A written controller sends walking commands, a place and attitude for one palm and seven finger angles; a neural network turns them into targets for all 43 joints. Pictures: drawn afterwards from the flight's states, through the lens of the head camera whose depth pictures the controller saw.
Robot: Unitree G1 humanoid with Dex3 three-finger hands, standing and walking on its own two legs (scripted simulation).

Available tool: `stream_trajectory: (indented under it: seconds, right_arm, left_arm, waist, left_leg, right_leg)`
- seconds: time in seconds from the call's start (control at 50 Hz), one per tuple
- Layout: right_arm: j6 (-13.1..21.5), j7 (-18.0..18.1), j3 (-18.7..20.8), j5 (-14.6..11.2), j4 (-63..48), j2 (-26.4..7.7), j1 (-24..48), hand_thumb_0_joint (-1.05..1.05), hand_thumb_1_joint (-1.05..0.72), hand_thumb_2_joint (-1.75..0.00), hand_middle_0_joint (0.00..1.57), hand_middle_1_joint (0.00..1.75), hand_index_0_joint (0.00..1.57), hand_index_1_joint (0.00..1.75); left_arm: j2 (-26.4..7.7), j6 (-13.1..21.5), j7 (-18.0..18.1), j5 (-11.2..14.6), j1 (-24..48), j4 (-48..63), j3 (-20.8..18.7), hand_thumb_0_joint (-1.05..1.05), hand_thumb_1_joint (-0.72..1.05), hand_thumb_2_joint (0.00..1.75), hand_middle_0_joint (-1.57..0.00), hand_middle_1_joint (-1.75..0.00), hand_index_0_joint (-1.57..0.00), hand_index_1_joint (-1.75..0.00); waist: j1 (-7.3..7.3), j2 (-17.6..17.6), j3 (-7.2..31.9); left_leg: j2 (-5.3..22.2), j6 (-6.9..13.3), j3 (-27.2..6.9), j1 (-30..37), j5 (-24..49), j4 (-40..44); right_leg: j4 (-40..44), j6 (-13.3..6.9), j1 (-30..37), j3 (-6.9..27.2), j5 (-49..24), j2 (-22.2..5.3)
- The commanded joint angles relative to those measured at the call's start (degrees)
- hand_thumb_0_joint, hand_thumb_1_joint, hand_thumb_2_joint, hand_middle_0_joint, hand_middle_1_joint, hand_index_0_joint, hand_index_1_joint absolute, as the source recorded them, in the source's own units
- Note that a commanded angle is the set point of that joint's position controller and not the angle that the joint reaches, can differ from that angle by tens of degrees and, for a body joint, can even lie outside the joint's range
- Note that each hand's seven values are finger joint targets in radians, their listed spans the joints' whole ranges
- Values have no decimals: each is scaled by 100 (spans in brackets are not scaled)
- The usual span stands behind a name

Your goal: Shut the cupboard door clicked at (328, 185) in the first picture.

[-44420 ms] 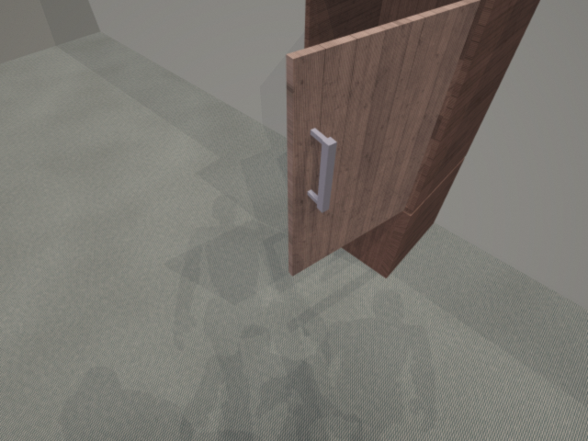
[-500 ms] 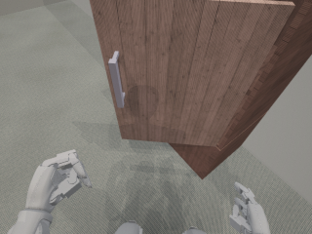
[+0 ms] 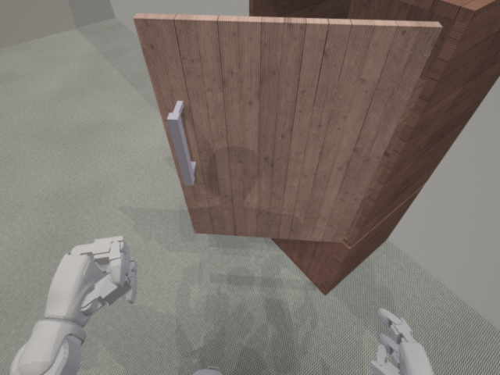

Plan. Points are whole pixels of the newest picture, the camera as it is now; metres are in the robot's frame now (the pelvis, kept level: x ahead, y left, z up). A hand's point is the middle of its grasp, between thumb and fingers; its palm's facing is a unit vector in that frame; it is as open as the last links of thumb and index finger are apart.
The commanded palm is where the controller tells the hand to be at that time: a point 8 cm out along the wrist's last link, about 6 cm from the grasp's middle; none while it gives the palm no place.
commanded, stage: raise the hand and make a fist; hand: left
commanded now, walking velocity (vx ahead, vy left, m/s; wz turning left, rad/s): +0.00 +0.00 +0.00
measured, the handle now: (184, 146) +0.50 +0.17 +0.08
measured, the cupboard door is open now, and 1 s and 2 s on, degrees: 47 47 47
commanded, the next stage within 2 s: bring the fist close to the handle in 0.24 s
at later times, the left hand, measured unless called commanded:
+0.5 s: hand (135, 275) +0.23 +0.18 +0.08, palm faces -0.03 -1.00 -0.05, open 3.1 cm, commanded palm +0.23 +0.23 +0.08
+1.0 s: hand (177, 212) +0.34 +0.14 +0.08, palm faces -0.05 -1.00 -0.03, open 3.1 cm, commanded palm +0.33 +0.20 +0.08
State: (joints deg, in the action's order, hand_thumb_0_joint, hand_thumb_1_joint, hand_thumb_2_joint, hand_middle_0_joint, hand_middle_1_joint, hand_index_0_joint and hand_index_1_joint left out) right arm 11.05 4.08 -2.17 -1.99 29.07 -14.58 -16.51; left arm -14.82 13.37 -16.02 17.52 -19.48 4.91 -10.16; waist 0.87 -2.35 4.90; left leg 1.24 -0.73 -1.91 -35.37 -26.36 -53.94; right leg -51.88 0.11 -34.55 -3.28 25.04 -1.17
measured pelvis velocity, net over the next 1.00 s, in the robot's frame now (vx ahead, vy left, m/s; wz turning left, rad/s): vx -0.01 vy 0.00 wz -0.01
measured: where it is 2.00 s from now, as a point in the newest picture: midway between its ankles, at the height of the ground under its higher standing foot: outside the picture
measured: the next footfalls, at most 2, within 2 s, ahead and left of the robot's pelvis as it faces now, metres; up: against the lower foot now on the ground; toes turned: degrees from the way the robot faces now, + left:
none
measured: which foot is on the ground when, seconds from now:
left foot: down 0.00-1.00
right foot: down 0.00-1.00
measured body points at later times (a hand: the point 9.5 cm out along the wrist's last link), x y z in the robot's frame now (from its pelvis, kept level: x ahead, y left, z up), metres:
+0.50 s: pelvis -0.01 +0.00 +0.00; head +0.03 -0.01 +0.44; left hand +0.23 +0.23 +0.09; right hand +0.17 -0.22 -0.08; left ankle +0.01 +0.13 -0.69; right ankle +0.01 -0.12 -0.69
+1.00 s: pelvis -0.01 +0.00 +0.00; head +0.04 -0.02 +0.45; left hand +0.34 +0.20 +0.09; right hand +0.13 -0.25 -0.10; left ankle +0.01 +0.13 -0.69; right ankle +0.01 -0.12 -0.69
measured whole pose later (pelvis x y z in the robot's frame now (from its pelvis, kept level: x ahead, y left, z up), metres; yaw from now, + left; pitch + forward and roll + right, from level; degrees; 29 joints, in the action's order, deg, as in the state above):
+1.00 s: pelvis -0.01 +0.00 +0.00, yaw -1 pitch +9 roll +0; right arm 8.4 2.8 -1.4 -1.9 34.8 -15.1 -15.5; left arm -12.1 14.3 -9.0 11.5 12.0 -21.2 -7.1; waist -0.5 -1.9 3.8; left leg 0.8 -0.8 -0.6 -36.3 -24.4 -52.0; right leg -51.8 0.0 -36.8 -1.9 23.7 -1.5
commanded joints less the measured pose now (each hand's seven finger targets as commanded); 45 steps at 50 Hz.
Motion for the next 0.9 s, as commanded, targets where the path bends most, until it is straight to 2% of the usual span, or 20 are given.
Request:
stream_trajectory:
  seconds: [0.0, 0.04, 0.06, 0.12, 0.16, 0.32, 0.36, 0.4, 0.42, 0.46, 0.48, 0.52, 0.56, 0.58, 0.66, 0.78, 0.8, 0.84, 0.86, 0.88]
  right_arm:
    - [373, 32, 314, -6, -947, -626, 412, 0, -90, -90, 20, 30, 20, 30]
    - [394, 20, 320, -14, -938, -622, 427, 0, -90, -90, 20, 30, 20, 30]
    - [396, 24, 328, -4, -917, -637, 415, 0, -90, -90, 20, 30, 20, 30]
    - [409, 6, 331, -10, -907, -624, 394, 0, -90, -90, 20, 30, 20, 30]
    - [398, 13, 334, -8, -862, -645, 397, 0, -90, -90, 20, 30, 20, 30]
    - [397, 27, 322, -30, -917, -642, 439, 0, -90, -90, 20, 30, 20, 30]
    - [417, 43, 291, -14, -846, -662, 429, 0, -90, -90, 20, 30, 20, 30]
    - [438, 57, 290, -27, -775, -671, 426, 0, -90, -90, 20, 30, 20, 30]
    - [448, 66, 272, -32, -750, -668, 442, 0, -90, -90, 20, 30, 20, 30]
    - [443, 89, 278, -34, -650, -707, 414, 0, -90, -90, 20, 30, 20, 30]
    - [445, 76, 274, -44, -661, -674, 446, 0, -90, -90, 20, 30, 20, 30]
    - [426, 64, 277, -45, -650, -681, 457, 0, -90, -90, 20, 30, 20, 30]
    - [368, 53, 265, -19, -644, -697, 414, 0, -90, -90, 20, 30, 20, 30]
    - [340, 28, 261, -32, -626, -658, 450, 0, -90, -90, 20, 30, 20, 30]
    - [241, -29, 286, -10, -581, -674, 422, 0, -90, -90, 20, 30, 20, 30]
    - [109, -101, 318, -14, -464, -682, 371, 0, -90, -90, 20, 30, 20, 30]
    - [89, -97, 326, -19, -421, -706, 352, 0, -90, -90, 20, 30, 20, 30]
    - [80, -98, 345, -21, -375, -699, 340, 0, -90, -90, 20, 30, 20, 30]
    - [68, -83, 357, -15, -347, -729, 313, 0, -90, -90, 20, 30, 20, 30]
    - [55, -86, 348, -20, -316, -710, 319, 0, -90, -90, 20, 30, 20, 30]
  left_arm:
    - [-734, 429, 40, 133, 425, 1185, -473, 0, 90, 90, -130, -150, -130, -150]
    - [-707, 504, 60, 115, 484, 1281, -439, 0, 90, 90, -130, -150, -130, -150]
    - [-834, 535, 97, 90, 506, 1340, -514, 0, 90, 90, -130, -150, -130, -150]
    - [-676, 577, 99, 77, 429, 1316, -408, 0, 90, 90, -130, -150, -130, -150]
    - [-757, 542, 95, 70, 394, 1160, -454, 0, 90, 90, -130, -150, -130, -150]
    - [-678, 457, 16, 120, 510, 1207, -399, 0, 90, 90, -130, -150, -130, -150]
    - [-602, 503, 55, 55, 1121, 1333, -166, 0, 90, 90, -130, -150, -130, -150]
    - [-592, 498, 120, 15, 1403, 1071, -161, 0, 90, 90, -130, -150, -130, -150]
    - [-469, 484, 130, -20, 1695, 955, 22, 0, 90, 90, -130, -150, -130, -150]
    - [-648, 434, 198, -123, 2138, 755, -49, 0, 90, 90, -130, -150, -130, -150]
    - [-510, 387, 219, -140, 2286, 646, 51, 0, 90, 90, -130, -150, -130, -150]
    - [-605, 296, 272, -169, 2399, 519, -52, 0, 90, 90, -130, -150, -130, -150]
    - [-735, 186, 350, -210, 2472, 303, -184, 0, 90, 90, -130, -150, -130, -150]
    - [-603, 167, 377, -225, 2656, 168, -101, 0, 90, 90, -130, -150, -130, -150]
    - [-659, 164, 527, -245, 2884, -193, -260, 0, 90, 90, -130, -150, -130, -150]
    - [-451, 321, 588, -367, 3678, -699, -11, 0, 90, 90, -130, -150, -130, -150]
    - [-552, 344, 607, -386, 3837, -852, -98, 0, 90, 90, -130, -150, -130, -150]
    - [-415, 419, 630, -417, 4240, -946, 42, 0, 90, 90, -130, -150, -130, -150]
    - [-543, 445, 664, -441, 4398, -1001, -28, 0, 90, 90, -130, -150, -130, -150]
    - [-420, 456, 677, -462, 4622, -1135, 93, 0, 90, 90, -130, -150, -130, -150]
  waist:
    - [44, 221, 891]
    - [52, -3, 887]
    - [59, 4, 930]
    - [28, 5, 981]
    - [22, 71, 841]
    - [12, 159, 866]
    - [-94, 4, 874]
    - [-129, 67, 815]
    - [-205, 104, 685]
    - [-203, 98, 772]
    - [-200, 55, 843]
    - [-115, -36, 1054]
    - [-35, 144, 1223]
    - [-82, 161, 1181]
    - [15, 196, 1290]
    - [-128, 241, 1160]
    - [-139, 266, 1138]
    - [-171, 230, 1267]
    - [-181, 325, 1309]
    - [-214, 257, 1348]
  left_leg:
    - [-225, 146, 92, 180, 1193, 797]
    - [-218, 138, 85, 274, 1207, 841]
    - [-212, 151, 74, 270, 1254, 824]
    - [-213, 142, 77, 345, 1318, 848]
    - [-207, 158, 67, 255, 1233, 835]
    - [-216, 154, 70, 238, 1099, 832]
    - [-209, 170, 35, 275, 1064, 799]
    - [-196, 157, -3, 237, 851, 808]
    - [-198, 169, -4, 211, 715, 809]
    - [-188, 181, -18, 188, 613, 816]
    - [-198, 173, -10, 243, 589, 858]
    - [-203, 164, -5, 344, 740, 912]
    - [-210, 171, 14, 314, 991, 930]
    - [-210, 163, 41, 344, 1017, 955]
    - [-203, 147, 88, 400, 1257, 1008]
    - [-191, 155, 155, 405, 1224, 1028]
    - [-180, 145, 149, 369, 1161, 1026]
    - [-180, 148, 149, 451, 1165, 1016]
    - [-166, 164, 140, 439, 1194, 992]
    - [-177, 165, 154, 450, 1172, 987]
  right_leg:
    - [831, -86, 847, 237, -1070, 115]
    - [759, -107, 766, 153, -1112, 144]
    - [730, -118, 812, 157, -1167, 158]
    - [658, -110, 760, 79, -1310, 171]
    - [710, -112, 717, 103, -1213, 181]
    - [736, -90, 695, 126, -1075, 164]
    - [669, -104, 577, 101, -1032, 180]
    - [690, -101, 413, 94, -770, 178]
    - [731, -89, 299, 97, -622, 166]
    - [748, -98, 282, 137, -454, 167]
    - [756, -96, 317, 133, -444, 144]
    - [744, -117, 475, 132, -636, 134]
    - [723, -120, 731, 134, -930, 132]
    - [740, -105, 717, 132, -993, 117]
    - [741, -117, 920, 136, -1310, 126]
    - [783, -99, 783, 163, -1394, 110]
    - [783, -102, 745, 173, -1325, 115]
    - [755, -106, 717, 167, -1341, 114]
    - [755, -106, 719, 173, -1352, 123]
    - [753, -100, 709, 195, -1361, 105]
